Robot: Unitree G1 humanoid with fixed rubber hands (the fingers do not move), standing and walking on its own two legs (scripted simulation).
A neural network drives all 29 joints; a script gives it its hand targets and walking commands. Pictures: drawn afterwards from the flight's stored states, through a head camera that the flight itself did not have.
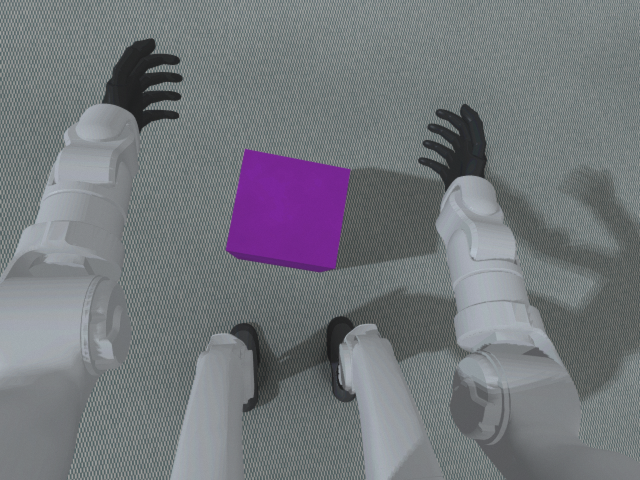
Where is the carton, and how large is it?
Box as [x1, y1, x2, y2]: [226, 149, 349, 271]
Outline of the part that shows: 245,149 226,250 237,258 314,271 323,271 334,268 349,169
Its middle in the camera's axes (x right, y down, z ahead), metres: -0.07 -0.05 +0.86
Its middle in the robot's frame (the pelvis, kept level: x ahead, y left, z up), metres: +0.48 -0.01 -0.51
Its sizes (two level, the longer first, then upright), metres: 0.210 0.200 0.250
